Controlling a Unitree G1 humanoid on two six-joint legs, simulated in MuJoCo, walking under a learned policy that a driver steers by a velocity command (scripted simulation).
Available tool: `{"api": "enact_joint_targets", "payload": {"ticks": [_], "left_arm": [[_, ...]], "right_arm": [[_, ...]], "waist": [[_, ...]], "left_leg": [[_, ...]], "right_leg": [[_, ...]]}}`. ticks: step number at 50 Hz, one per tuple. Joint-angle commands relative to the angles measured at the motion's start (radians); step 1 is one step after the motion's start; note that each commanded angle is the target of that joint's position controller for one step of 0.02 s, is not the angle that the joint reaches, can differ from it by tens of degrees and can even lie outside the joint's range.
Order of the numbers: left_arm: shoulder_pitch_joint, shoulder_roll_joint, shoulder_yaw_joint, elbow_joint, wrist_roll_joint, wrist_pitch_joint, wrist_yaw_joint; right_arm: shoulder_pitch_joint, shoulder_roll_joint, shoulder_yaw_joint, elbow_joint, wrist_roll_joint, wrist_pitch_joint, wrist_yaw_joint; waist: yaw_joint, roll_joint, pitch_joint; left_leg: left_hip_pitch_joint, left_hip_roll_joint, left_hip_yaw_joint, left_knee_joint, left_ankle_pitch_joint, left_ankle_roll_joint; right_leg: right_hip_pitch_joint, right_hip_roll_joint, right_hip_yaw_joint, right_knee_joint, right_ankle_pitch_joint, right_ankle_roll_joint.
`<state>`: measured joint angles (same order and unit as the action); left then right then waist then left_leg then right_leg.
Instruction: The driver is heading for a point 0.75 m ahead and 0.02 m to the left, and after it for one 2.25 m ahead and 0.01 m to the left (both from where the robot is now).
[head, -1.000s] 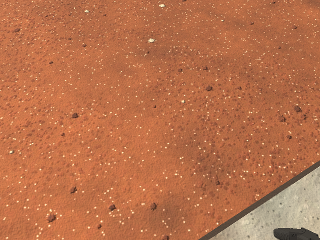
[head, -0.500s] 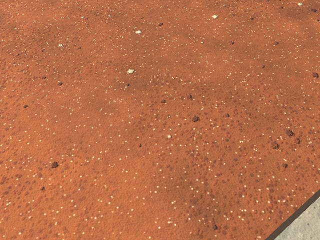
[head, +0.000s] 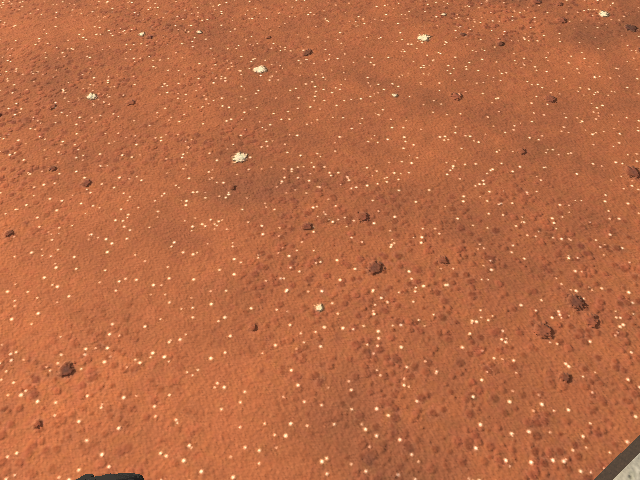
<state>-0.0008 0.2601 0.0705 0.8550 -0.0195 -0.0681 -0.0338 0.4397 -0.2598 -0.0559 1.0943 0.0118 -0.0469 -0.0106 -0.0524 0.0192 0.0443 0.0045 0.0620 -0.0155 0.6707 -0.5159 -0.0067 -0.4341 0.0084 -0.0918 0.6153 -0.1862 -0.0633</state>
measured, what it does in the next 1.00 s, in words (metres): walks ahead: left foot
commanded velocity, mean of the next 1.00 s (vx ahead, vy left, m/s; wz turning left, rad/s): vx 0.48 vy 0.00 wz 0.00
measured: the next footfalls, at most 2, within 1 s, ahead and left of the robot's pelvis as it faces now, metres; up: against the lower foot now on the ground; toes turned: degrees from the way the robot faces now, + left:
left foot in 0.54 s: +0.44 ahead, +0.15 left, +0.00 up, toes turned +2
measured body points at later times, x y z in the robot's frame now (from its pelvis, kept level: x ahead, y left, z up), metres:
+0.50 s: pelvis +0.24 +0.02 +0.01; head +0.26 +0.03 +0.46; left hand +0.19 +0.29 -0.13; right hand +0.44 -0.21 -0.09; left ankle +0.40 +0.15 -0.70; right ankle +0.08 -0.09 -0.72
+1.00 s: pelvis +0.51 +0.04 +0.02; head +0.54 +0.03 +0.47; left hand +0.72 +0.27 -0.08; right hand +0.48 -0.23 -0.12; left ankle +0.40 +0.15 -0.72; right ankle +0.70 -0.10 -0.69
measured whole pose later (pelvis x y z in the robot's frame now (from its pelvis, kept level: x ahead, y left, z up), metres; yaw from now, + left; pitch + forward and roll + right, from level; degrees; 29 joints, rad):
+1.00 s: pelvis +0.51 +0.04 +0.02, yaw -1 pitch +1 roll +2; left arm 0.00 0.25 0.05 0.89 -0.01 -0.08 -0.03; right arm 0.35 -0.24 -0.06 1.03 0.00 -0.07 -0.01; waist -0.07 -0.04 0.02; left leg 0.06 -0.05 0.06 0.22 -0.29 0.02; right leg -0.60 -0.08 0.01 0.53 0.08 -0.03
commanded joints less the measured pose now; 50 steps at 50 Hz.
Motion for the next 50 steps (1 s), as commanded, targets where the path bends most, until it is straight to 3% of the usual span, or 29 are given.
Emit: {"api": "enact_joint_targets", "payload": {"ticks": [1,2,3,4,5,7,12,17,22,24,25,26,27,28,29,30,31,32,34,36,38,43,45,47,50], "left_arm": [[0.363,0.195,0.042,0.066,0.005,-0.003,0.013],[0.265,0.157,0.028,0.048,0.002,-0.016,0.01],[0.195,0.125,0.017,0.038,0.007,-0.025,0.003],[0.157,0.102,0.009,0.034,0.018,-0.031,-0.003],[0.14,0.094,0.005,0.035,0.026,-0.035,-0.004],[0.16,0.084,0.0,0.05,0.023,-0.038,0.001],[0.263,0.13,0.008,0.085,0.025,-0.033,0.036],[0.346,0.136,0.01,0.116,0.011,-0.025,0.048],[0.408,0.151,0.021,0.152,0.002,-0.003,0.049],[0.394,0.168,0.029,0.151,0.0,0.005,0.05],[0.372,0.175,0.031,0.146,-0.001,0.01,0.05],[0.359,0.158,0.024,0.141,0.001,0.016,0.049],[0.366,0.123,0.007,0.119,0.015,0.017,0.05],[0.477,-0.011,-0.032,0.107,0.02,-0.004,0.038],[0.416,0.062,-0.017,0.113,0.0,-0.03,0.036],[0.326,0.129,0.002,0.082,-0.03,-0.048,0.032],[0.274,0.133,0.002,0.071,-0.033,-0.055,0.037],[0.249,0.127,0.008,0.071,-0.018,-0.052,0.044],[0.285,0.092,0.012,0.083,-0.006,-0.025,0.046],[0.278,0.065,0.01,0.08,-0.002,-0.007,0.047],[0.206,0.072,0.013,0.054,0.007,-0.001,0.05],[0.039,0.048,0.004,0.01,0.009,-0.011,0.034],[-0.027,0.041,-0.003,-0.007,0.005,-0.014,0.025],[-0.073,0.038,-0.009,-0.023,0.009,-0.019,0.014],[-0.036,0.074,0.0,-0.023,0.014,-0.03,-0.002]], "right_arm": [[-0.096,-0.082,-0.007,-0.121,0.025,-0.058,0.006],[-0.159,-0.119,-0.018,-0.15,0.046,-0.067,0.01],[-0.175,-0.117,-0.02,-0.149,0.039,-0.066,0.003],[-0.161,-0.113,-0.029,-0.139,0.021,-0.058,-0.005],[-0.123,-0.095,-0.031,-0.13,0.017,-0.045,-0.007],[-0.119,-0.074,-0.034,-0.126,0.014,-0.026,-0.009],[-0.302,-0.071,-0.042,-0.191,-0.005,-0.022,-0.007],[-0.464,-0.041,-0.025,-0.236,0.002,-0.032,0.015],[-0.557,-0.052,-0.012,-0.285,0.012,-0.045,0.044],[-0.514,-0.084,-0.021,-0.284,0.015,-0.05,0.05],[-0.442,-0.111,-0.034,-0.268,0.014,-0.052,0.05],[-0.28,-0.152,-0.059,-0.216,0.012,-0.053,0.045],[-0.083,-0.221,-0.082,-0.168,-0.001,-0.052,0.035],[0.015,-0.307,-0.101,-0.137,-0.006,-0.046,0.037],[0.0,-0.209,-0.07,-0.141,-0.001,-0.049,0.039],[-0.097,-0.164,-0.053,-0.158,0.0,-0.054,0.037],[-0.182,-0.132,-0.042,-0.181,-0.006,-0.057,0.036],[-0.24,-0.101,-0.032,-0.188,-0.014,-0.059,0.039],[-0.268,-0.07,-0.022,-0.184,-0.025,-0.065,0.042],[-0.24,-0.094,-0.026,-0.169,-0.018,-0.068,0.036],[-0.205,-0.123,-0.031,-0.156,-0.018,-0.068,0.023],[-0.136,-0.131,-0.028,-0.134,-0.008,-0.058,0.004],[-0.094,-0.136,-0.029,-0.117,-0.003,-0.054,0.002],[-0.072,-0.131,-0.028,-0.1,-0.005,-0.04,-0.002],[-0.082,-0.148,-0.034,-0.09,-0.006,-0.017,-0.009]], "waist": [[0.177,-0.169,-0.223],[0.142,-0.141,-0.085],[0.107,-0.082,-0.023],[0.075,-0.073,-0.001],[0.042,-0.11,-0.009],[0.026,-0.103,0.0],[0.06,-0.067,0.036],[0.11,-0.065,0.052],[0.127,-0.073,0.069],[0.091,-0.099,0.04],[0.045,-0.115,-0.008],[-0.032,-0.105,-0.104],[-0.097,-0.033,-0.255],[-0.043,0.239,-0.394],[-0.069,0.191,-0.401],[-0.053,0.158,-0.253],[-0.024,0.082,-0.174],[0.004,0.046,-0.105],[0.056,0.072,-0.077],[0.068,0.058,-0.048],[0.058,0.035,-0.015],[0.015,0.04,0.02],[-0.008,0.036,0.035],[-0.016,0.029,0.054],[0.023,0.066,-0.001]], "left_leg": [[-0.686,-0.06,-0.112,0.66,-0.043,0.038],[-0.736,-0.003,-0.085,0.654,0.05,0.064],[-0.691,0.042,-0.066,0.611,0.137,0.073],[-0.64,0.069,-0.061,0.564,0.196,0.075],[-0.572,0.09,-0.069,0.528,0.23,0.073],[-0.546,0.099,-0.055,0.46,0.254,0.061],[-0.707,0.1,-0.041,0.204,0.476,0.006],[-0.671,0.055,0.003,-0.027,0.621,-0.006],[-0.671,0.032,0.005,-0.144,0.529,0.026],[-0.584,0.007,0.023,-0.169,0.453,0.055],[-0.469,-0.026,0.052,-0.182,0.429,0.075],[-0.255,-0.059,0.078,-0.196,0.436,0.104],[0.066,0.071,-0.07,-0.16,0.423,0.163],[0.412,0.313,-0.561,-0.264,0.206,0.328],[0.401,0.321,-0.708,-0.385,0.104,0.317],[0.281,0.291,-0.56,-0.395,0.124,0.268],[0.14,0.254,-0.433,-0.415,0.206,0.243],[0.007,0.219,-0.341,-0.449,0.292,0.23],[-0.125,0.174,-0.245,-0.502,0.369,0.217],[-0.172,0.168,-0.191,-0.541,0.425,0.233],[-0.163,0.17,-0.161,-0.567,0.468,0.243],[-0.142,0.12,-0.048,-0.582,0.513,0.203],[-0.111,0.126,-0.033,-0.58,0.501,0.2],[-0.065,0.133,-0.01,-0.526,0.627,0.19],[0.021,0.161,-0.013,-0.4,0.84,0.152]], "right_leg": [[0.683,-0.4,0.823,-0.395,-0.348,-0.248],[0.546,-0.372,0.687,-0.418,-0.362,-0.213],[0.417,-0.327,0.569,-0.442,-0.266,-0.184],[0.329,-0.281,0.468,-0.462,-0.183,-0.158],[0.268,-0.258,0.406,-0.481,-0.14,-0.149],[0.223,-0.228,0.326,-0.516,-0.086,-0.148],[0.286,-0.228,0.256,-0.551,0.016,-0.156],[0.333,-0.21,0.17,-0.542,0.081,-0.134],[0.482,-0.269,0.159,-0.462,0.162,-0.124],[0.517,-0.286,0.161,-0.397,0.309,-0.107],[0.519,-0.272,0.143,-0.308,0.492,-0.093],[0.476,-0.222,0.101,-0.121,0.621,-0.066],[0.282,-0.168,0.061,0.173,0.453,-0.031],[-0.128,0.028,0.051,0.548,-0.131,0.045],[-0.243,0.025,0.206,0.684,-0.379,0.029],[-0.326,-0.031,0.205,0.724,-0.318,0.006],[-0.304,-0.09,0.176,0.687,-0.225,-0.002],[-0.265,-0.125,0.162,0.619,-0.157,0.001],[-0.156,-0.162,0.168,0.54,-0.092,0.007],[-0.16,-0.172,0.156,0.474,-0.063,0.023],[-0.23,-0.176,0.153,0.37,0.024,0.046],[-0.218,-0.134,0.108,0.074,0.276,0.062],[-0.201,-0.115,0.091,-0.001,0.307,0.06],[-0.185,-0.092,0.084,-0.067,0.303,0.051],[-0.094,-0.06,0.092,-0.117,0.244,0.015]]}}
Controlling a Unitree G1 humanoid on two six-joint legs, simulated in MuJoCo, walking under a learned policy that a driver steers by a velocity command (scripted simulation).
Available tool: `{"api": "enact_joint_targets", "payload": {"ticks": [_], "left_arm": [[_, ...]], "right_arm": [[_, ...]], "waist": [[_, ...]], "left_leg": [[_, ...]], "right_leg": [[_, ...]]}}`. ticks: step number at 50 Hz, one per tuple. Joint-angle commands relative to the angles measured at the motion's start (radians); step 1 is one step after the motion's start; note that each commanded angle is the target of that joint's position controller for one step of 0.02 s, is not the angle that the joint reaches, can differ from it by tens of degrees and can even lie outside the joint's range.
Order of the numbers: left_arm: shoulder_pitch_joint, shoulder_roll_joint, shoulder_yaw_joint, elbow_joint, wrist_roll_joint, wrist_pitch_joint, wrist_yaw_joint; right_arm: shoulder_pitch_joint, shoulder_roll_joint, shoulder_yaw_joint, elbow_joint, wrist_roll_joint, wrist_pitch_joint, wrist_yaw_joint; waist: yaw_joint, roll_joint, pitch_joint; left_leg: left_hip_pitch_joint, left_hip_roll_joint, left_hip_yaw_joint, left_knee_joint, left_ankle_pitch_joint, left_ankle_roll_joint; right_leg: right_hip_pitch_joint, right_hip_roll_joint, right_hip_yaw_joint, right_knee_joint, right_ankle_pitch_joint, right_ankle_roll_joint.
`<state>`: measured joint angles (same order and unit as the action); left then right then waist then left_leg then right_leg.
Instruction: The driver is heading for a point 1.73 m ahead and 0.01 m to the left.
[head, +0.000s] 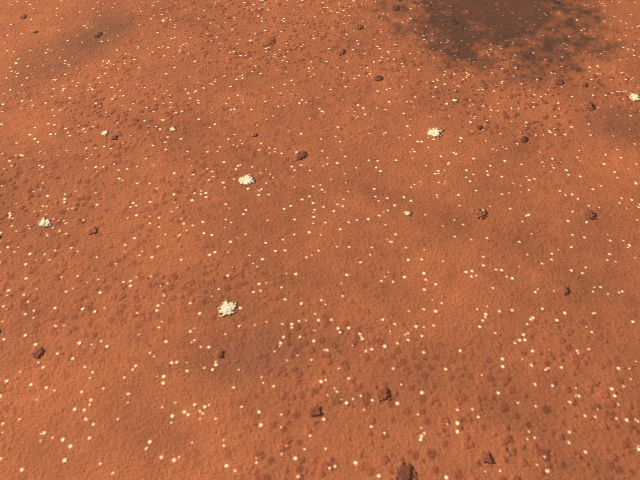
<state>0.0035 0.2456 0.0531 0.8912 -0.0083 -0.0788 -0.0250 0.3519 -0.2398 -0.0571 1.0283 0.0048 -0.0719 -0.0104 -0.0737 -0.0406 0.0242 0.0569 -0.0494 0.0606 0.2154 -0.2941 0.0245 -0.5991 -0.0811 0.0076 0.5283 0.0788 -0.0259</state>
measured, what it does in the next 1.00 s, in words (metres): walks ahead: right foot, then left foot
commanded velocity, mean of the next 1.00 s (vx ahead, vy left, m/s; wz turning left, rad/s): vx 0.08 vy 0.00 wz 0.00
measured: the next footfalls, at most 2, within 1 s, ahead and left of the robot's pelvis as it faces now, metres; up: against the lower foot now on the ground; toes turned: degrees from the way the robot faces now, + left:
right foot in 0.06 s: +0.23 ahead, -0.13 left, +0.00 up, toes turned -2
left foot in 0.40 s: +0.20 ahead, +0.12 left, +0.00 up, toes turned +1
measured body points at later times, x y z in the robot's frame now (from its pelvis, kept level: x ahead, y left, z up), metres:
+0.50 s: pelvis +0.14 -0.02 +0.00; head +0.15 -0.01 +0.45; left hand +0.25 +0.22 -0.14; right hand +0.21 -0.29 -0.14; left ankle +0.16 +0.12 -0.74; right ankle +0.19 -0.12 -0.74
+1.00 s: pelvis +0.18 -0.01 +0.00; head +0.19 -0.01 +0.45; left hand +0.26 +0.25 -0.15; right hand +0.24 -0.27 -0.15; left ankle +0.16 +0.12 -0.74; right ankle +0.19 -0.12 -0.74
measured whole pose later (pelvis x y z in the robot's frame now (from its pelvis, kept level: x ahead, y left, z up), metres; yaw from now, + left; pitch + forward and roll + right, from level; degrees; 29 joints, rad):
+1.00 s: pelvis +0.18 -0.01 +0.00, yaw +0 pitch -1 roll +0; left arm 0.13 0.23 0.03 1.09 0.00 0.01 0.03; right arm 0.18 -0.22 -0.04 1.09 0.00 0.00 -0.04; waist 0.00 0.00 0.04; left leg -0.17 0.02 0.01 0.47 -0.29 -0.01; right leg -0.21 -0.01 -0.04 0.48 -0.24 -0.01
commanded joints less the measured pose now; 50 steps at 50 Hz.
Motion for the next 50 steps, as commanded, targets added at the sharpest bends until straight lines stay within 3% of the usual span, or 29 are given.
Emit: {"api": "enact_joint_targets", "payload": {"ticks": [1,2,3,4,5,6,7,8,9,12,14,16,19,20,21,22,23,24,27,32,39,50], "left_arm": [[0.021,0.116,0.028,-0.042,0.006,-0.021,-0.011],[0.14,0.146,0.044,0.0,0.013,-0.024,-0.008],[0.245,0.206,0.059,0.031,0.028,-0.026,-0.001],[0.317,0.26,0.062,0.043,0.045,-0.016,0.007],[0.343,0.203,0.043,0.054,0.024,-0.004,0.002],[0.295,0.175,0.034,0.043,0.007,0.003,-0.003],[0.192,0.152,0.026,0.025,0.004,0.006,0.002],[0.114,0.115,0.01,0.012,0.014,0.006,0.006],[0.064,0.089,0.002,0.01,0.023,0.005,0.01],[0.023,0.091,0.0,0.024,0.046,0.009,0.014],[0.035,0.107,0.003,0.034,0.041,0.013,0.023],[0.037,0.119,0.003,0.041,0.03,0.026,0.032],[0.04,0.09,-0.01,0.057,0.014,0.043,0.036],[0.072,0.075,-0.016,0.072,0.016,0.046,0.035],[0.097,0.08,-0.013,0.076,0.022,0.047,0.035],[0.133,0.067,-0.012,0.076,0.019,0.055,0.041],[0.117,0.085,-0.01,0.082,0.024,0.059,0.047],[0.12,0.083,-0.009,0.084,0.021,0.063,0.05],[0.138,0.077,-0.009,0.106,0.022,0.066,0.051],[0.119,0.08,-0.007,0.121,0.012,0.065,0.046],[0.132,0.089,-0.005,0.15,0.009,0.077,0.053],[0.136,0.094,-0.004,0.179,0.009,0.083,0.06]], "right_arm": [[-0.018,-0.179,-0.036,-0.029,0.003,0.012,-0.012],[-0.043,-0.174,-0.034,-0.035,0.006,0.018,-0.013],[-0.01,-0.15,-0.024,-0.044,-0.005,0.018,-0.012],[0.117,-0.058,0.006,-0.037,-0.031,0.008,-0.003],[0.192,-0.028,0.018,-0.002,-0.002,0.0,0.003],[0.116,-0.125,-0.008,-0.009,0.023,0.0,0.004],[0.015,-0.137,-0.013,-0.039,0.034,0.009,-0.003],[-0.035,-0.129,-0.016,-0.045,0.022,0.023,-0.015],[-0.038,-0.117,-0.019,-0.046,0.008,0.042,-0.027],[-0.003,-0.06,-0.01,-0.035,-0.002,0.071,-0.042],[-0.03,-0.06,-0.006,-0.038,-0.005,0.077,-0.046],[-0.05,-0.075,-0.009,-0.035,-0.007,0.086,-0.041],[-0.081,-0.077,-0.009,-0.03,-0.028,0.091,-0.032],[-0.097,-0.093,-0.009,-0.041,-0.035,0.089,-0.033],[-0.108,-0.136,-0.013,-0.049,-0.031,0.086,-0.036],[-0.134,-0.172,-0.024,-0.03,-0.016,0.081,-0.033],[-0.153,-0.121,-0.015,-0.033,-0.015,0.071,-0.028],[-0.162,-0.095,-0.008,-0.027,-0.022,0.062,-0.027],[-0.159,-0.092,-0.006,-0.015,-0.014,0.042,-0.025],[-0.134,-0.096,-0.004,0.006,-0.009,0.044,-0.027],[-0.137,-0.093,-0.001,0.02,-0.007,0.055,-0.028],[-0.142,-0.082,0.002,0.038,-0.009,0.066,-0.031]], "waist": [[0.08,0.139,-0.022],[0.143,0.127,-0.086],[0.166,0.058,-0.188],[0.118,-0.151,-0.342],[0.122,-0.228,-0.493],[0.135,-0.115,-0.419],[0.118,-0.068,-0.274],[0.093,-0.01,-0.181],[0.059,-0.019,-0.144],[0.017,-0.082,-0.125],[0.027,-0.082,-0.15],[0.03,-0.07,-0.152],[0.02,-0.045,-0.074],[0.029,-0.017,-0.035],[0.063,0.044,0.0],[0.107,0.175,0.02],[0.092,0.167,0.032],[0.098,0.166,0.021],[0.092,0.12,-0.017],[0.073,0.07,-0.06],[0.073,0.042,-0.057],[0.075,0.048,-0.027]], "left_leg": [[-0.014,0.267,-0.091,0.125,0.719,0.103],[-0.02,0.226,-0.072,0.256,0.787,0.076],[-0.116,0.161,-0.035,0.445,0.64,0.031],[-0.44,0.043,-0.017,0.8,0.047,-0.032],[-0.547,-0.03,-0.136,1.014,-0.428,-0.059],[-0.58,0.02,-0.194,1.079,-0.408,-0.053],[-0.635,0.064,-0.148,1.057,-0.345,-0.051],[-0.616,0.105,-0.126,0.995,-0.279,-0.056],[-0.536,0.141,-0.134,0.915,-0.222,-0.058],[-0.365,0.136,-0.099,0.699,-0.161,-0.063],[-0.312,0.131,-0.088,0.568,-0.079,-0.062],[-0.256,0.124,-0.076,0.475,0.028,-0.057],[-0.169,0.11,-0.058,0.296,0.136,-0.027],[-0.175,0.147,-0.099,0.221,0.155,-0.009],[-0.214,0.188,-0.133,0.191,0.152,0.011],[-0.348,0.166,-0.133,0.166,-0.055,0.028],[-0.417,0.15,-0.13,0.127,-0.117,0.014],[-0.429,0.149,-0.127,0.112,-0.1,-0.004],[-0.348,0.135,-0.11,0.151,0.085,-0.023],[-0.272,0.125,-0.093,0.197,0.24,-0.011],[-0.254,0.114,-0.08,0.204,0.287,-0.008],[-0.255,0.1,-0.065,0.188,0.236,-0.014]], "right_leg": [[0.15,0.053,-0.017,-0.041,-0.039,-0.038],[0.296,0.079,-0.038,-0.081,0.018,-0.059],[0.516,-0.002,0.018,-0.049,0.361,-0.091],[0.896,-0.25,0.287,0.045,0.709,-0.24],[0.98,-0.359,0.505,-0.032,0.664,-0.354],[0.848,-0.302,0.434,-0.086,0.455,-0.313],[0.704,-0.26,0.334,-0.127,0.311,-0.267],[0.547,-0.218,0.263,-0.175,0.225,-0.238],[0.417,-0.192,0.218,-0.213,0.158,-0.216],[0.253,-0.132,0.12,-0.268,0.105,-0.205],[0.258,-0.129,0.108,-0.279,0.045,-0.207],[0.246,-0.128,0.114,-0.301,-0.163,-0.192],[0.173,-0.075,0.108,-0.313,-0.541,-0.111],[0.167,-0.049,0.103,-0.299,-0.604,-0.068],[0.179,-0.004,0.072,-0.247,-0.58,-0.036],[0.264,0.053,0.003,-0.226,-0.492,-0.014],[0.35,0.055,-0.007,-0.178,-0.416,-0.006],[0.387,0.053,-0.011,-0.158,-0.366,-0.012],[0.398,0.046,-0.011,-0.138,-0.257,-0.024],[0.418,0.04,-0.014,-0.114,-0.127,-0.022],[0.442,0.035,-0.014,-0.098,-0.064,-0.018],[0.439,0.032,-0.011,-0.106,-0.097,-0.013]]}}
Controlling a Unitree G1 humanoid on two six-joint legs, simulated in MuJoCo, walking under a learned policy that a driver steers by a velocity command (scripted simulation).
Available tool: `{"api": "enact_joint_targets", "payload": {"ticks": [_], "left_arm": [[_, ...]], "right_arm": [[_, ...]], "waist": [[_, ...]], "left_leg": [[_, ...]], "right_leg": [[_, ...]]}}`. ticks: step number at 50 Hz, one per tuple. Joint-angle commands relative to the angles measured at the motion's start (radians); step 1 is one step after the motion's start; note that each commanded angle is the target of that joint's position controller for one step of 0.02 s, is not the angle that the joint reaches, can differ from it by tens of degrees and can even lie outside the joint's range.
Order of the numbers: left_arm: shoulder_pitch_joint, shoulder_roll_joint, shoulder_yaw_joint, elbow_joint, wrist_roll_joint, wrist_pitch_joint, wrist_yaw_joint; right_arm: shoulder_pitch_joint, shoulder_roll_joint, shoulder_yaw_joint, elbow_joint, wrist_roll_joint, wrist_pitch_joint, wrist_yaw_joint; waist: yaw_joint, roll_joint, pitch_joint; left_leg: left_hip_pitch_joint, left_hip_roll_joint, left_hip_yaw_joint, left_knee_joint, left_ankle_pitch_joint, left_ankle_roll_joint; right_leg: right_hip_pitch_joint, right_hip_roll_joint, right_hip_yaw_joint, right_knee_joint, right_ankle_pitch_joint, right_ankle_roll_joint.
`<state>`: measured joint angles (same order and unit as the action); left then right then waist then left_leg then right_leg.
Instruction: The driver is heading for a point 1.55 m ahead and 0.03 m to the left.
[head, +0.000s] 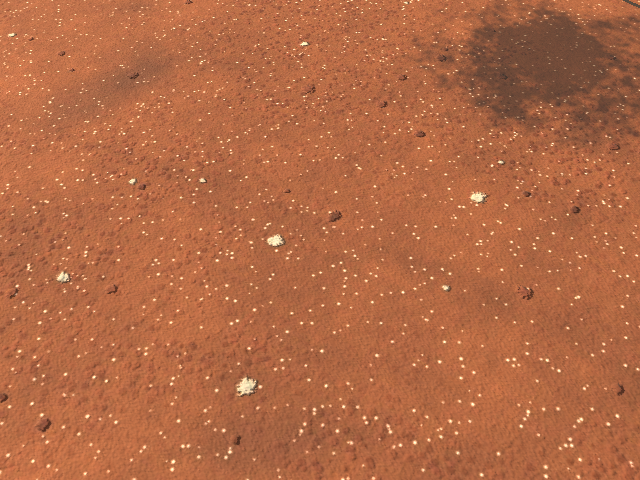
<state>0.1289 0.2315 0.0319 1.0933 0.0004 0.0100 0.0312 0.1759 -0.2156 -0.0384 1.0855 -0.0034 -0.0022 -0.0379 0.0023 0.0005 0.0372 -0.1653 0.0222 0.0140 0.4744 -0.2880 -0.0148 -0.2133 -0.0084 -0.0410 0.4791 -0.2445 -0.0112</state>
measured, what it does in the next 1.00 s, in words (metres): walks ahead: right foot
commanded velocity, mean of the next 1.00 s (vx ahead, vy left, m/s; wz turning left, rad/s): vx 0.36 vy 0.00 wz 0.00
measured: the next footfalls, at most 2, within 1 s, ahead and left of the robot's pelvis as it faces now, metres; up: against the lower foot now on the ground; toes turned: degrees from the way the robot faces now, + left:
right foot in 0.74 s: +0.43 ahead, -0.11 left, +0.00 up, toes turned -2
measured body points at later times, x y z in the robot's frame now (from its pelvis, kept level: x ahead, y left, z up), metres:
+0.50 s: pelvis +0.10 +0.03 +0.00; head +0.11 +0.05 +0.45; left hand +0.21 +0.29 -0.14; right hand +0.03 -0.21 -0.13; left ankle +0.01 +0.12 -0.74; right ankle +0.13 -0.11 -0.66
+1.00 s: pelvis +0.38 -0.03 +0.01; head +0.39 -0.03 +0.46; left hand +0.39 +0.24 -0.14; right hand +0.50 -0.29 -0.12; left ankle +0.44 +0.14 -0.66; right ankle +0.39 -0.10 -0.74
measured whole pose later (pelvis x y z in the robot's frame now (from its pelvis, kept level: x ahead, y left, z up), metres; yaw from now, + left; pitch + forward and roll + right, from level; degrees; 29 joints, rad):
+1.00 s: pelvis +0.38 -0.03 +0.01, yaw +1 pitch +0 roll -2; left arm 0.28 0.23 0.05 1.05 0.00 -0.10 -0.03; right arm 0.16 -0.26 -0.08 0.93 0.02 -0.09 -0.03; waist 0.04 0.04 0.01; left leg -0.64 0.14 -0.03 1.08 -0.22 0.04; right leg -0.16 0.08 -0.08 0.30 -0.15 -0.08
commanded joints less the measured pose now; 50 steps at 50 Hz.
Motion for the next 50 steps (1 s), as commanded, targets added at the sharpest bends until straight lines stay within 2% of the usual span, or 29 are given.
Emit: {"api": "enact_joint_targets", "payload": {"ticks": [1,2,4,7,11,13,14,15,16,17,18,19,20,21,23,28,33,35,36,37,38,39,40,41,42,43,44,46,50], "left_arm": [[0.011,0.107,0.017,-0.022,0.0,-0.006,0.004],[0.012,0.106,0.017,-0.02,0.0,-0.006,0.005],[0.036,0.103,0.019,-0.003,-0.006,-0.002,0.006],[0.052,0.132,0.033,-0.012,-0.018,-0.012,0.008],[0.182,0.187,0.056,0.012,-0.027,-0.056,-0.004],[0.107,0.18,0.054,-0.023,-0.024,-0.069,-0.008],[0.037,0.173,0.052,-0.049,-0.035,-0.069,-0.012],[-0.028,0.159,0.049,-0.074,-0.04,-0.067,-0.016],[-0.065,0.115,0.038,-0.096,-0.035,-0.071,-0.02],[-0.084,0.054,0.024,-0.134,-0.027,-0.087,-0.022],[-0.111,0.085,0.031,-0.152,-0.031,-0.103,-0.02],[-0.08,0.096,0.035,-0.14,-0.045,-0.114,-0.028],[-0.044,0.088,0.033,-0.122,-0.049,-0.12,-0.036],[-0.042,0.093,0.037,-0.117,-0.042,-0.125,-0.039],[-0.06,0.089,0.044,-0.121,-0.03,-0.123,-0.048],[-0.246,0.015,0.015,-0.195,-0.025,-0.103,-0.061],[-0.32,0.064,0.016,-0.252,-0.035,-0.102,-0.078],[-0.243,0.11,0.038,-0.245,-0.032,-0.107,-0.08],[-0.127,0.141,0.057,-0.216,-0.032,-0.105,-0.076],[0.041,0.179,0.081,-0.165,-0.034,-0.1,-0.069],[0.219,0.244,0.102,-0.128,-0.023,-0.093,-0.058],[0.285,0.284,0.1,-0.108,-0.006,-0.09,-0.063],[0.244,0.204,0.077,-0.108,-0.015,-0.095,-0.065],[0.14,0.165,0.064,-0.125,-0.02,-0.104,-0.065],[0.05,0.134,0.052,-0.147,-0.016,-0.115,-0.068],[-0.002,0.102,0.043,-0.151,-0.001,-0.123,-0.074],[-0.019,0.078,0.035,-0.146,0.011,-0.129,-0.077],[0.002,0.076,0.031,-0.127,0.006,-0.13,-0.074],[0.09,0.139,0.041,-0.104,0.004,-0.127,-0.039]], "right_arm": [[0.035,-0.105,-0.016,-0.017,-0.001,-0.003,-0.004],[0.036,-0.105,-0.016,-0.016,-0.001,-0.003,-0.005],[0.064,-0.099,-0.017,0.003,0.006,0.001,-0.007],[0.043,-0.103,-0.021,-0.025,0.015,-0.012,-0.011],[0.005,-0.05,-0.013,-0.062,0.023,-0.065,0.013],[0.045,-0.047,-0.014,-0.056,0.028,-0.077,0.025],[0.104,-0.043,-0.015,-0.035,0.03,-0.082,0.027],[0.182,-0.054,-0.023,0.0,0.03,-0.085,0.025],[0.282,-0.106,-0.04,0.034,0.023,-0.084,0.021],[0.413,-0.217,-0.07,0.062,0.027,-0.086,0.023],[0.431,-0.207,-0.06,0.058,0.011,-0.101,0.033],[0.374,-0.143,-0.041,0.039,0.004,-0.113,0.033],[0.333,-0.117,-0.032,0.02,0.007,-0.121,0.037],[0.299,-0.117,-0.028,0.006,0.011,-0.121,0.043],[0.286,-0.074,-0.011,-0.005,0.005,-0.106,0.042],[0.304,-0.127,-0.015,-0.026,-0.002,-0.091,0.016],[0.344,-0.146,-0.032,-0.007,0.019,-0.092,0.013],[0.314,-0.168,-0.043,-0.016,0.017,-0.084,0.012],[0.297,-0.174,-0.046,-0.021,0.015,-0.076,0.011],[0.283,-0.166,-0.042,-0.031,0.01,-0.069,0.012],[0.281,-0.136,-0.029,-0.056,-0.006,-0.069,0.016],[0.415,0.029,0.012,-0.062,0.008,-0.091,0.03],[0.317,-0.06,-0.009,-0.065,0.037,-0.121,0.037],[0.216,-0.113,-0.026,-0.107,0.06,-0.136,0.037],[0.164,-0.126,-0.029,-0.119,0.055,-0.142,0.027],[0.144,-0.127,-0.041,-0.121,0.037,-0.137,0.017],[0.178,-0.107,-0.044,-0.119,0.03,-0.122,0.013],[0.199,-0.069,-0.045,-0.122,0.03,-0.096,0.009],[0.029,-0.094,-0.052,-0.191,0.01,-0.083,0.008]], "waist": [[-0.001,0.007,-0.037],[-0.001,0.007,-0.035],[0.0,0.004,-0.037],[0.011,-0.032,0.08],[0.041,-0.165,0.078],[-0.008,-0.157,0.076],[-0.053,-0.149,0.079],[-0.099,-0.119,0.079],[-0.128,0.0,0.048],[-0.147,0.278,0.002],[-0.149,0.271,0.023],[-0.099,0.152,0.055],[-0.072,0.113,0.048],[-0.055,0.079,0.051],[-0.042,0.083,0.048],[-0.07,0.089,0.096],[-0.053,0.11,0.118],[0.008,0.134,0.039],[0.071,0.149,-0.037],[0.148,0.144,-0.132],[0.202,0.039,-0.262],[0.101,-0.255,-0.435],[0.135,-0.186,-0.371],[0.109,-0.153,-0.204],[0.071,-0.042,-0.131],[0.032,-0.009,-0.083],[-0.009,-0.035,-0.082],[-0.035,-0.061,-0.054],[-0.012,-0.037,0.018]], "left_leg": [[-0.034,0.028,-0.018,-0.072,0.222,0.025],[-0.035,0.027,-0.017,-0.074,0.214,0.024],[-0.05,-0.001,0.009,-0.065,-0.04,0.036],[-0.198,-0.007,0.003,-0.01,-0.362,0.075],[-0.308,-0.013,0.039,0.252,-0.176,0.085],[-0.227,0.009,0.019,0.239,-0.185,0.119],[-0.108,0.005,0.033,0.109,-0.159,0.136],[0.057,-0.011,0.037,-0.019,-0.092,0.142],[0.206,0.069,-0.1,-0.088,-0.08,0.154],[0.342,0.272,-0.454,-0.25,-0.182,0.246],[0.351,0.377,-0.667,-0.296,-0.161,0.32],[0.366,0.366,-0.599,-0.264,-0.088,0.302],[0.372,0.324,-0.493,-0.256,-0.006,0.265],[0.361,0.301,-0.409,-0.264,0.085,0.235],[0.297,0.249,-0.263,-0.286,0.274,0.194],[0.104,0.17,-0.092,-0.364,0.334,0.182],[0.189,0.229,-0.058,-0.357,0.421,0.17],[0.255,0.244,-0.035,-0.236,0.746,0.147],[0.254,0.23,-0.01,-0.102,0.919,0.13],[0.175,0.19,0.015,0.097,0.956,0.103],[-0.078,0.135,0.034,0.419,0.636,0.075],[-0.402,-0.071,-0.031,0.786,-0.201,0.022],[-0.505,-0.044,-0.165,0.923,-0.262,0.049],[-0.586,0.007,-0.128,0.946,-0.19,0.068],[-0.538,0.064,-0.11,0.896,-0.088,0.077],[-0.481,0.099,-0.096,0.839,-0.029,0.08],[-0.41,0.129,-0.107,0.804,0.003,0.084],[-0.377,0.146,-0.099,0.731,0.003,0.081],[-0.524,0.166,-0.079,0.518,0.169,0.032]], "right_leg": [[0.052,-0.04,0.038,-0.059,0.22,-0.028],[0.051,-0.04,0.038,-0.061,0.213,-0.028],[0.04,-0.016,0.02,-0.061,-0.066,-0.038],[-0.064,-0.064,0.109,-0.106,-0.489,-0.096],[0.009,-0.302,0.487,-0.278,-0.588,-0.237],[-0.071,-0.313,0.478,-0.283,-0.525,-0.232],[-0.144,-0.269,0.388,-0.257,-0.468,-0.195],[-0.245,-0.191,0.266,-0.187,-0.379,-0.143],[-0.358,-0.103,0.137,0.017,-0.239,-0.085],[-0.527,0.027,-0.051,0.358,-0.185,-0.012],[-0.657,0.029,0.03,0.567,-0.322,-0.018],[-0.731,-0.028,0.088,0.685,-0.262,-0.039],[-0.75,-0.055,0.09,0.716,-0.175,-0.056],[-0.753,-0.08,0.082,0.692,-0.103,-0.064],[-0.674,-0.106,0.059,0.594,-0.011,-0.055],[-0.474,-0.045,-0.028,0.233,0.197,-0.012],[-0.391,-0.027,-0.02,0.072,0.239,-0.062],[-0.264,0.011,-0.038,0.065,0.198,-0.096],[-0.117,0.043,-0.058,0.072,0.181,-0.117],[0.111,0.052,-0.058,0.07,0.187,-0.143],[0.427,-0.139,0.17,0.092,0.119,-0.202],[0.676,-0.385,0.713,-0.091,-0.177,-0.365],[0.61,-0.355,0.8,-0.209,-0.258,-0.325],[0.463,-0.331,0.64,-0.225,-0.186,-0.282],[0.289,-0.3,0.51,-0.246,-0.053,-0.255],[0.147,-0.263,0.409,-0.266,0.05,-0.235],[0.064,-0.236,0.344,-0.29,0.086,-0.227],[-0.017,-0.212,0.276,-0.34,0.085,-0.236],[-0.016,-0.214,0.219,-0.399,0.124,-0.244]]}}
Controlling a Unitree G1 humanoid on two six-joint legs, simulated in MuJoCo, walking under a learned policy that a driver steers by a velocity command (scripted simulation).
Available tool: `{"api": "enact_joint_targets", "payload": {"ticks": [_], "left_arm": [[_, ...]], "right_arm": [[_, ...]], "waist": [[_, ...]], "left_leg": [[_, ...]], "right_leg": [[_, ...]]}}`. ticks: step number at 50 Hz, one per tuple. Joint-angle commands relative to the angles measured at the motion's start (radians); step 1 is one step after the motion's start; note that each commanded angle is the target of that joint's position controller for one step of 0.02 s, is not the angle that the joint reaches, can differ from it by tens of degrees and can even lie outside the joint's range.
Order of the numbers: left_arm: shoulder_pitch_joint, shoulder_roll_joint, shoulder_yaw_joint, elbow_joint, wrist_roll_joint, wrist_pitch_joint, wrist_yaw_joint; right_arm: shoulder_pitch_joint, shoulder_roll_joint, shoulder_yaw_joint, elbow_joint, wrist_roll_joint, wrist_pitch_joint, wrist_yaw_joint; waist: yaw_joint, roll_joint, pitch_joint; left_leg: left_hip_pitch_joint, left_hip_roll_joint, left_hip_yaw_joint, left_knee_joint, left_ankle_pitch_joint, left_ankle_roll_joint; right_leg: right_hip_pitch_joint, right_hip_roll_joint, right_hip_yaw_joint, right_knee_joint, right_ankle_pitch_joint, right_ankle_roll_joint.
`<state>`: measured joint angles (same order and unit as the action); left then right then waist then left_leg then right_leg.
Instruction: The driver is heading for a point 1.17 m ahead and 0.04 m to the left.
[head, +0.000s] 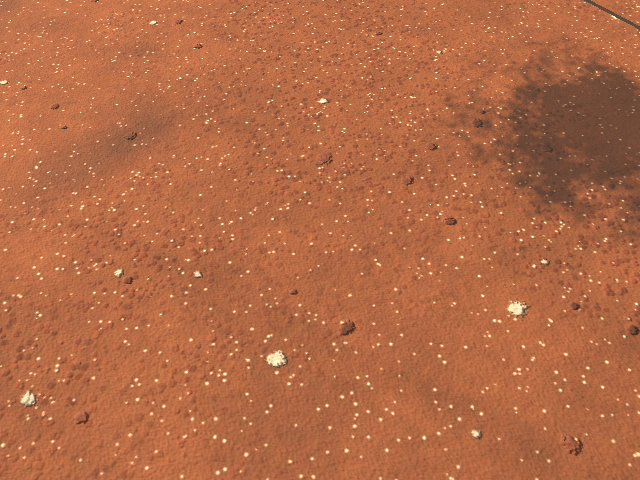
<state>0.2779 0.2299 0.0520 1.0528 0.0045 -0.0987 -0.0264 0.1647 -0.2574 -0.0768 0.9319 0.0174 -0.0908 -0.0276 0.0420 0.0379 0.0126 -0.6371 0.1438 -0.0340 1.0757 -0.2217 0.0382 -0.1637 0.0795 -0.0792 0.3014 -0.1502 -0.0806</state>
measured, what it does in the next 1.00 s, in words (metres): walks ahead: left foot, then right foot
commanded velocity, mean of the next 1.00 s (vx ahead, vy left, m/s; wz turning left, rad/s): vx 0.50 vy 0.00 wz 0.00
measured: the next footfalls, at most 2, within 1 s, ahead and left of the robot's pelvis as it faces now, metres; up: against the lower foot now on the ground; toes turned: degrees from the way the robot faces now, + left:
left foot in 0.30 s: +0.37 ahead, +0.16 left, +0.00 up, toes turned +3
right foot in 0.86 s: +0.68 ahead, -0.08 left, +0.00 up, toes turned -3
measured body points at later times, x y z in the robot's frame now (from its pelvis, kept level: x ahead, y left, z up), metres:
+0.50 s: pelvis +0.30 +0.08 +0.00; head +0.32 +0.09 +0.45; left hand +0.38 +0.35 -0.14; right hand +0.36 -0.19 -0.13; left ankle +0.33 +0.16 -0.74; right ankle +0.29 -0.08 -0.66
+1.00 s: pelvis +0.59 +0.01 -0.01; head +0.61 +0.00 +0.44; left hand +0.69 +0.28 -0.13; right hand +0.64 -0.26 -0.15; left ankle +0.50 +0.16 -0.65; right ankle +0.64 -0.08 -0.74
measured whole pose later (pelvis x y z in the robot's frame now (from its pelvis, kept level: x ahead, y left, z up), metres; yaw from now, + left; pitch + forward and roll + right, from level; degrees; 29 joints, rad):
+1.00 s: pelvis +0.59 +0.01 -0.01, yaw -1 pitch +2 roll +0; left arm 0.17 0.24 0.07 0.95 0.00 -0.10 -0.03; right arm 0.27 -0.26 -0.06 0.97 0.03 -0.10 -0.01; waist 0.01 0.03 0.03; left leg -0.43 0.06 -0.02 1.19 -0.36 0.05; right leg -0.34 0.03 -0.07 0.45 -0.15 -0.06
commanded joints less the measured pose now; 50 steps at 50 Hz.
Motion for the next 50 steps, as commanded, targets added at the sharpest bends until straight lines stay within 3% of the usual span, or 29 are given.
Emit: {"api": "enact_joint_targets", "payload": {"ticks": [1,5,10,12,13,14,15,16,17,18,19,20,21,22,24,26,28,32,37,40,41,42,43,44,45,46,47,48,50], "left_arm": [[-0.039,0.145,0.021,-0.062,-0.001,-0.015,0.025],[0.042,0.154,0.022,-0.052,-0.014,-0.008,0.034],[0.141,0.168,0.03,-0.018,-0.022,0.017,0.036],[0.134,0.183,0.037,-0.017,-0.023,0.028,0.039],[0.114,0.193,0.041,-0.024,-0.022,0.032,0.04],[0.089,0.19,0.039,-0.032,-0.022,0.038,0.04],[0.083,0.159,0.026,-0.047,-0.014,0.04,0.04],[0.177,0.064,-0.002,-0.069,-0.006,0.027,0.033],[0.188,0.037,-0.015,-0.058,-0.015,0.0,0.026],[0.105,0.134,0.012,-0.077,-0.042,-0.02,0.021],[0.024,0.152,0.014,-0.1,-0.054,-0.031,0.022],[-0.014,0.143,0.018,-0.106,-0.045,-0.03,0.029],[-0.014,0.139,0.027,-0.102,-0.032,-0.018,0.035],[0.01,0.116,0.027,-0.096,-0.028,-0.002,0.036],[0.023,0.08,0.025,-0.093,-0.025,0.02,0.038],[-0.044,0.087,0.028,-0.119,-0.017,0.027,0.04],[-0.117,0.088,0.031,-0.143,-0.009,0.025,0.038],[-0.256,0.064,0.02,-0.181,-0.014,0.016,0.024],[-0.38,0.07,0.01,-0.23,-0.024,0.006,-0.001],[-0.341,0.106,0.021,-0.236,-0.027,-0.004,-0.014],[-0.267,0.131,0.034,-0.218,-0.025,-0.006,-0.013],[-0.109,0.172,0.058,-0.167,-0.022,-0.006,-0.009],[0.082,0.244,0.082,-0.122,-0.01,-0.004,0.0],[0.174,0.32,0.098,-0.094,-0.01,0.003,0.0],[0.168,0.232,0.069,-0.098,-0.017,0.004,0.0],[0.078,0.186,0.055,-0.114,-0.02,0.0,0.003],[-0.008,0.156,0.045,-0.137,-0.015,-0.002,0.004],[-0.067,0.125,0.036,-0.144,-0.003,-0.005,0.001],[-0.091,0.091,0.025,-0.137,0.008,-0.011,-0.004]], "right_arm": [[0.005,-0.051,-0.013,-0.049,-0.013,0.004,0.002],[-0.144,-0.027,0.003,-0.087,-0.006,-0.005,0.022],[-0.274,-0.036,0.015,-0.142,0.007,-0.014,0.055],[-0.251,-0.063,0.009,-0.15,0.009,-0.019,0.064],[-0.196,-0.088,-0.001,-0.14,0.009,-0.021,0.066],[-0.072,-0.122,-0.021,-0.105,0.006,-0.023,0.063],[0.117,-0.18,-0.047,-0.05,0.0,-0.022,0.056],[0.269,-0.278,-0.071,-0.019,-0.025,-0.017,0.05],[0.293,-0.242,-0.056,-0.01,-0.015,-0.012,0.053],[0.222,-0.174,-0.032,-0.019,-0.006,-0.014,0.053],[0.137,-0.134,-0.021,-0.043,-0.008,-0.015,0.05],[0.066,-0.111,-0.013,-0.051,-0.018,-0.018,0.053],[0.027,-0.078,-0.003,-0.055,-0.027,-0.024,0.056],[0.015,-0.064,0.001,-0.05,-0.031,-0.025,0.06],[0.042,-0.079,-0.002,-0.033,-0.025,-0.029,0.057],[0.076,-0.111,-0.01,-0.019,-0.025,-0.03,0.044],[0.11,-0.118,-0.011,-0.007,-0.022,-0.024,0.032],[0.169,-0.126,-0.01,0.013,-0.012,-0.018,0.019],[0.252,-0.136,-0.018,0.058,-0.003,0.002,0.015],[0.233,-0.155,-0.028,0.062,0.0,0.017,0.009],[0.209,-0.163,-0.03,0.057,0.001,0.022,0.008],[0.194,-0.144,-0.022,0.051,0.0,0.027,0.008],[0.201,-0.115,-0.007,0.029,-0.014,0.028,0.008],[0.326,0.016,0.031,0.023,-0.018,0.005,0.021],[0.271,-0.055,0.017,0.03,0.001,-0.022,0.027],[0.174,-0.118,0.0,-0.002,0.028,-0.038,0.03],[0.113,-0.123,0.0,-0.018,0.029,-0.043,0.024],[0.082,-0.118,-0.008,-0.021,0.013,-0.038,0.017],[0.124,-0.082,-0.012,-0.014,0.004,-0.01,0.012]], "waist": [[-0.043,-0.071,0.044],[0.006,-0.074,0.055],[0.042,-0.081,0.083],[0.01,-0.104,0.063],[-0.027,-0.123,0.027],[-0.097,-0.126,-0.049],[-0.171,-0.104,-0.175],[-0.157,0.091,-0.345],[-0.152,0.227,-0.436],[-0.152,0.164,-0.314],[-0.133,0.103,-0.197],[-0.1,0.028,-0.117],[-0.063,0.027,-0.079],[-0.038,0.041,-0.065],[-0.02,0.036,-0.042],[-0.025,0.017,-0.008],[-0.04,0.011,0.01],[-0.081,0.02,0.04],[-0.113,0.021,0.081],[-0.068,0.046,0.047],[-0.023,0.061,-0.001],[0.052,0.048,-0.092],[0.112,-0.035,-0.238],[0.052,-0.295,-0.371],[0.081,-0.255,-0.387],[0.071,-0.214,-0.241],[0.041,-0.131,-0.158],[0.011,-0.086,-0.091],[-0.045,-0.118,-0.066]], "left_leg": [[-0.071,0.04,-0.026,-0.149,0.165,-0.027],[-0.018,-0.016,0.031,-0.401,0.335,-0.032],[-0.048,-0.048,0.037,-0.538,0.264,-0.011],[0.004,-0.067,0.044,-0.569,0.185,0.016],[0.094,-0.095,0.064,-0.578,0.151,0.033],[0.265,-0.13,0.094,-0.596,0.153,0.059],[0.548,-0.095,0.055,-0.561,0.177,0.1],[0.961,0.165,-0.35,-0.574,0.069,0.236],[1.071,0.27,-0.711,-0.751,-0.036,0.309],[0.988,0.233,-0.609,-0.768,-0.082,0.256],[0.839,0.196,-0.452,-0.78,-0.017,0.22],[0.681,0.159,-0.344,-0.816,0.07,0.203],[0.575,0.121,-0.267,-0.848,0.13,0.185],[0.511,0.102,-0.227,-0.878,0.146,0.181],[0.457,0.09,-0.172,-0.922,0.186,0.197],[0.461,0.09,-0.138,-0.951,0.221,0.205],[0.484,0.079,-0.102,-0.964,0.242,0.194],[0.496,0.039,-0.02,-0.976,0.228,0.159],[0.656,0.099,-0.02,-0.919,0.247,0.153],[0.727,0.129,-0.023,-0.829,0.428,0.127],[0.723,0.115,-0.005,-0.743,0.601,0.112],[0.675,0.063,0.035,-0.565,0.705,0.087],[0.474,0.004,0.077,-0.271,0.496,0.05],[0.055,-0.189,0.071,0.111,-0.123,-0.023],[-0.069,-0.181,-0.08,0.251,-0.353,-0.007],[-0.151,-0.125,-0.076,0.286,-0.292,0.012],[-0.128,-0.067,-0.044,0.244,-0.194,0.018],[-0.082,-0.032,-0.032,0.178,-0.13,0.016],[0.03,0.005,-0.039,0.101,-0.073,0.015]], "right_leg": [[-0.045,-0.293,0.236,-0.22,0.058,-0.165],[0.0,-0.253,0.145,-0.211,0.123,-0.123],[0.186,-0.319,0.147,-0.133,0.16,-0.114],[0.243,-0.347,0.152,-0.075,0.272,-0.095],[0.254,-0.343,0.14,-0.011,0.427,-0.082],[0.236,-0.309,0.106,0.134,0.591,-0.061],[0.112,-0.255,0.065,0.363,0.563,-0.029],[-0.274,-0.123,0.012,0.761,0.201,0.038],[-0.473,-0.017,0.13,0.976,-0.4,0.054],[-0.582,-0.084,0.198,1.064,-0.384,0.032],[-0.601,-0.138,0.167,1.051,-0.301,0.017],[-0.564,-0.181,0.146,0.982,-0.218,0.017],[-0.501,-0.215,0.151,0.915,-0.169,0.016],[-0.448,-0.228,0.153,0.882,-0.142,0.017],[-0.432,-0.237,0.142,0.818,-0.113,0.029],[-0.499,-0.243,0.138,0.722,-0.027,0.049],[-0.545,-0.24,0.134,0.603,0.085,0.064],[-0.496,-0.196,0.088,0.368,0.262,0.069],[-0.53,-0.171,0.085,0.243,0.208,0.045],[-0.438,-0.141,0.065,0.206,0.094,0.007],[-0.317,-0.106,0.034,0.196,0.074,-0.01],[-0.102,-0.077,0.011,0.186,0.09,-0.038],[0.216,-0.222,0.177,0.224,0.107,-0.099],[0.574,-0.457,0.662,0.124,-0.086,-0.266],[0.582,-0.462,0.806,0.011,-0.185,-0.254],[0.464,-0.43,0.655,0.0,-0.164,-0.204],[0.311,-0.395,0.526,-0.02,-0.076,-0.175],[0.167,-0.362,0.437,-0.051,0.01,-0.161],[0.03,-0.319,0.345,-0.108,0.064,-0.149]]}}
